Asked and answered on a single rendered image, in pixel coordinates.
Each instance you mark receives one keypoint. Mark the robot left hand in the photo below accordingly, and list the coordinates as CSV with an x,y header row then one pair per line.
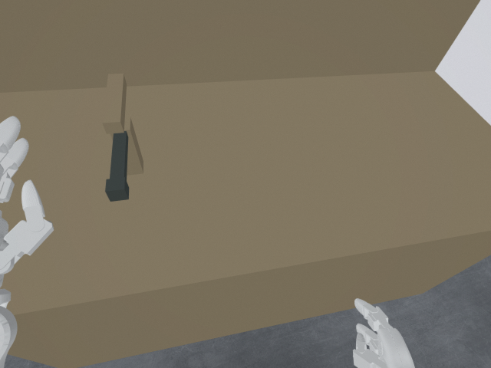
x,y
27,235

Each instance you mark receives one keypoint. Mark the robot right hand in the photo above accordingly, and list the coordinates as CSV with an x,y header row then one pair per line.
x,y
387,347

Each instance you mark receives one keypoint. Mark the tap lever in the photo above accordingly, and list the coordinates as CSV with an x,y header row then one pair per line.
x,y
116,186

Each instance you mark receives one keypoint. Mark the counter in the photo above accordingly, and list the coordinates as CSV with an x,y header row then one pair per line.
x,y
285,157

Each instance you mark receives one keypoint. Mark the robot left forearm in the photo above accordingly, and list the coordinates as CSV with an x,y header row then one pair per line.
x,y
8,326

